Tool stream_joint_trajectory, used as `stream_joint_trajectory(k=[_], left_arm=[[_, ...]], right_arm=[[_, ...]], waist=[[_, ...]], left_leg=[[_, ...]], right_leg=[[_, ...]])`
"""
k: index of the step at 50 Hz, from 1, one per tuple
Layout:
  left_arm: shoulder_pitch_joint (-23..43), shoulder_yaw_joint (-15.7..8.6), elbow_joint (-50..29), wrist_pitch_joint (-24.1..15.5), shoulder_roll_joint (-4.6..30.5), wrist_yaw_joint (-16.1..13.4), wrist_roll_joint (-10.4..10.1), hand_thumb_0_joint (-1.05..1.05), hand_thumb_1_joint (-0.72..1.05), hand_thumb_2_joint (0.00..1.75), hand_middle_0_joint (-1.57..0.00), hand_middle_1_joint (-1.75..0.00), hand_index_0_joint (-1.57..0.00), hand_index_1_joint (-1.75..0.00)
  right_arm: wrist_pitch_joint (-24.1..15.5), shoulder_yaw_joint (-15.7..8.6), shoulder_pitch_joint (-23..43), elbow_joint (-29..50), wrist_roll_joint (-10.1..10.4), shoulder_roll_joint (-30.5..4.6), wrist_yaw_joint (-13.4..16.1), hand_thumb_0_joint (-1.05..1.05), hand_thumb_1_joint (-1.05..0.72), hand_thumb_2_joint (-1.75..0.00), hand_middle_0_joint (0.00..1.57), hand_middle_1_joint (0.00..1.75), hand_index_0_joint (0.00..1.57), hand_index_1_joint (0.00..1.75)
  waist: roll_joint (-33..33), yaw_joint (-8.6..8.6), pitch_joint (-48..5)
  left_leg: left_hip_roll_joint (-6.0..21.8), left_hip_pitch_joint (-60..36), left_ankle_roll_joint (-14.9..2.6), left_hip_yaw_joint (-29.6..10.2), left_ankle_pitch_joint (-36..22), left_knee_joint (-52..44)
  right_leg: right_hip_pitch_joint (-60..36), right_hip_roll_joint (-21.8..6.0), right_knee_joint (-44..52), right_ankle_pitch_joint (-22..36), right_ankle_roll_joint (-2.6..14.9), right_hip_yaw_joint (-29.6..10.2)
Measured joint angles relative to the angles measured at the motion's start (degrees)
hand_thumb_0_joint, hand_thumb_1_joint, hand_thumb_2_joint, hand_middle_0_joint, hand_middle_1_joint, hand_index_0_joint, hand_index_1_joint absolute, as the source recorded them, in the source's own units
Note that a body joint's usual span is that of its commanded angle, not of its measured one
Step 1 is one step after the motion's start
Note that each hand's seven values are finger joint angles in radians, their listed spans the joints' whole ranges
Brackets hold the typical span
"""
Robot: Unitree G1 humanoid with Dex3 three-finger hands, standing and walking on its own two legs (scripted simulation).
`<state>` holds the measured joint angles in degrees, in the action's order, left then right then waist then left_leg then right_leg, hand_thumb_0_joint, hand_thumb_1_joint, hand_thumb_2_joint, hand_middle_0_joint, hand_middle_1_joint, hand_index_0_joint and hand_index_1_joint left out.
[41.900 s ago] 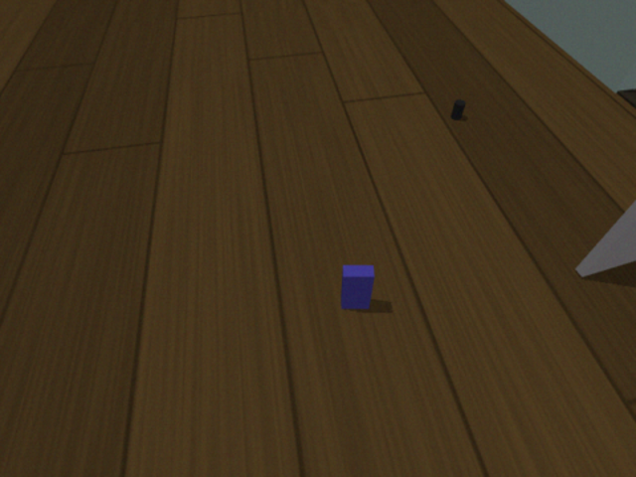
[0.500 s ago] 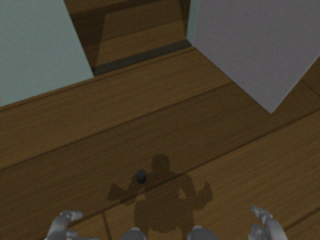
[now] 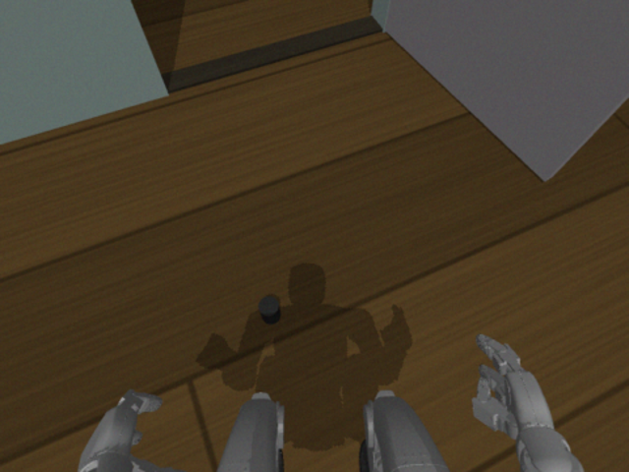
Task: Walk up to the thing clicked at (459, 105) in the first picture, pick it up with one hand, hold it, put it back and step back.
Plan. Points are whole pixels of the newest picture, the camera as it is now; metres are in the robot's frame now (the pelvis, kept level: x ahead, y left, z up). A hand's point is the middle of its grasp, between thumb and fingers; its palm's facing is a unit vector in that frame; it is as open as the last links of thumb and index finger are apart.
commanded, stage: rise first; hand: left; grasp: from above
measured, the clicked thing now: (270, 310) +0.48 +0.12 -0.61
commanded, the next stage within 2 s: none
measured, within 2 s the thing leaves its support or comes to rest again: neither
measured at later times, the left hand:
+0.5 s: hand (205, 362) +0.30 +0.22 -0.34, palm faces -0.48 -0.29 -0.83, open 12.2 cm
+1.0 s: hand (226, 334) +0.37 +0.21 -0.43, palm faces -0.46 +0.00 -0.89, open 13.0 cm
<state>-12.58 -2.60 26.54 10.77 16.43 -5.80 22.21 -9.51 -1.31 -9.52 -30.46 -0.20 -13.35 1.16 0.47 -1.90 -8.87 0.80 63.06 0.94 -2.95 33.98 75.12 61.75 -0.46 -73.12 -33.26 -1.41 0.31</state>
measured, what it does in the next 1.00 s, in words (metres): lowers itself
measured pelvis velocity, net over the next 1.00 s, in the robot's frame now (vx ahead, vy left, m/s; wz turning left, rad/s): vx -0.08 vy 0.00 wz -0.06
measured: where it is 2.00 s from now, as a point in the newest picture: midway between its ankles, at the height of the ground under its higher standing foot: outside the picture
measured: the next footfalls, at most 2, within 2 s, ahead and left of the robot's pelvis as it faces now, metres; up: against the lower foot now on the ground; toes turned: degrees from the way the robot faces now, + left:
none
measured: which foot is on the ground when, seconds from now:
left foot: down 0.00-1.00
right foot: down 0.00-1.00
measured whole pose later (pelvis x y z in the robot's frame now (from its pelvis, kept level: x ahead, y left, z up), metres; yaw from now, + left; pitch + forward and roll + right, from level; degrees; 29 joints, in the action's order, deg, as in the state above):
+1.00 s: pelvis -0.08 +0.00 -0.27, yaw -3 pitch +35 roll -5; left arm 50.2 2.5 77.4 -5.5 29.0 -22.5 67.9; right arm -3.5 -1.3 -7.6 -44.7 -5.4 -13.2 -4.0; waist 0.8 -10.6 -7.6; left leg -0.8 124.4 1.4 -5.5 39.1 128.3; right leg 122.2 0.7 -125.3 -38.4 -2.4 0.3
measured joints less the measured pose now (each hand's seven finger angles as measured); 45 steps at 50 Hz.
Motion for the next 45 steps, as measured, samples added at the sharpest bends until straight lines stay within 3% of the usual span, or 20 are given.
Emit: stream_joint_trajectory(k=[9,15,21,28,35,40,45], left_arm=[[13.6,2.0,6.4,-5.8,3.4,-3.1,10.5,0.0,-0.27,0.75,-0.3,-0.83,-0.31,-0.83],[25.8,2.9,13.3,-6.9,4.1,-6.0,17.8,0.0,-0.25,0.76,-0.3,-0.84,-0.31,-0.83],[38.2,3.4,24.0,-9.2,6.2,-6.7,23.2,0.0,-0.22,0.75,-0.32,-0.82,-0.33,-0.82],[47.6,3.9,33.5,-14.3,8.8,-7.5,30.2,0.0,-0.19,0.75,-0.35,-0.77,-0.36,-0.78],[52.7,3.6,39.7,-17.3,10.4,-11.7,38.1,0.0,-0.21,0.78,-0.35,-0.76,-0.35,-0.77],[56.5,3.8,44.5,-17.1,11.7,-14.9,42.1,0.0,-0.26,0.81,-0.32,-0.77,-0.32,-0.78],[59.8,4.5,47.5,-16.2,12.2,-16.3,44.2,0.0,-0.29,0.84,-0.3,-0.78,-0.3,-0.79]], right_arm=[[-1.3,-1.0,3.8,-2.5,0.2,-2.3,-0.6,0.01,-0.91,-0.9,0.2,0.3,0.2,0.3],[0.0,-1.6,5.3,-5.7,0.4,-2.7,-1.1,0.01,-0.89,-0.89,0.2,0.3,0.2,0.3],[1.3,-2.1,4.4,-9.0,-0.3,-2.2,-2.1,0.01,-0.89,-0.89,0.2,0.3,0.2,0.3],[2.8,-2.3,1.9,-11.5,-1.5,-1.6,-3.1,0.01,-0.88,-0.89,0.2,0.3,0.2,0.3],[4.3,-1.7,0.6,-13.3,-2.7,-1.5,-3.7,0.01,-0.88,-0.89,0.2,0.3,0.2,0.3],[4.9,-1.1,0.7,-14.0,-3.7,-1.0,-3.9,0.01,-0.89,-0.89,0.2,0.3,0.2,0.3],[5.4,-0.6,1.2,-14.2,-4.5,-0.4,-4.6,0.01,-0.9,-0.89,0.2,0.3,0.2,0.3]], waist=[[-0.3,-0.77,-2.2],[0.6,-0.78,-2.0],[0.9,-1.11,-1.3],[0.6,-2.72,0.1],[0.3,-5.24,0.7],[0.0,-6.93,0.9],[0.2,-7.93,1.1]], left_leg=[[-0.5,20.0,0.55,0.0,4.1,17.3],[-0.5,31.3,0.96,-0.3,4.7,26.2],[-0.5,40.7,1.36,-0.7,4.2,33.5],[-0.5,49.1,1.47,-1.6,3.9,41.3],[-1.1,54.9,1.34,-2.2,3.9,47.1],[-1.4,57.9,1.06,-2.5,4.2,49.9],[-1.7,59.9,0.73,-2.5,4.6,51.7]], right_leg=[[20.5,-0.1,-18.2,-4.6,0.05,-0.6],[32.1,0.3,-27.4,-5.1,0.32,-0.7],[41.8,0.8,-34.9,-4.5,0.54,-0.8],[50.0,1.3,-42.0,-3.7,0.41,-0.3],[55.1,1.3,-47.1,-3.8,-0.11,0.0],[57.5,1.2,-49.4,-4.1,-0.42,0.1],[59.1,1.0,-50.9,-4.6,-0.66,0.0]])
